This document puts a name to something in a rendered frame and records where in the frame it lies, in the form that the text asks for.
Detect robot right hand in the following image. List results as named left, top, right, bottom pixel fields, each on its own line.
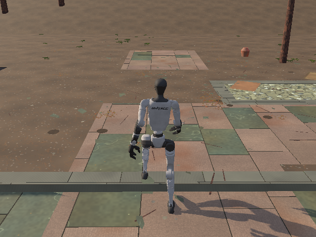
left=169, top=126, right=181, bottom=134

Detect robot left forearm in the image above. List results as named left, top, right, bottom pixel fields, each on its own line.
left=130, top=120, right=142, bottom=146

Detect left robot upper arm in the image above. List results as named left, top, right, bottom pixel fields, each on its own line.
left=137, top=99, right=150, bottom=127

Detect humanoid robot torso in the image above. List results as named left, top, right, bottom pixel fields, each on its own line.
left=148, top=97, right=171, bottom=148

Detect right robot upper arm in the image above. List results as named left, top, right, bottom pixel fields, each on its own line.
left=170, top=100, right=181, bottom=126

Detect robot left hand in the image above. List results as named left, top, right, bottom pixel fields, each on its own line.
left=128, top=144, right=140, bottom=159

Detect robot right forearm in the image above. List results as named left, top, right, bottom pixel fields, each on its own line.
left=175, top=120, right=182, bottom=130

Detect right robot shin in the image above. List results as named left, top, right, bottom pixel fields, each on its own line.
left=167, top=171, right=174, bottom=207

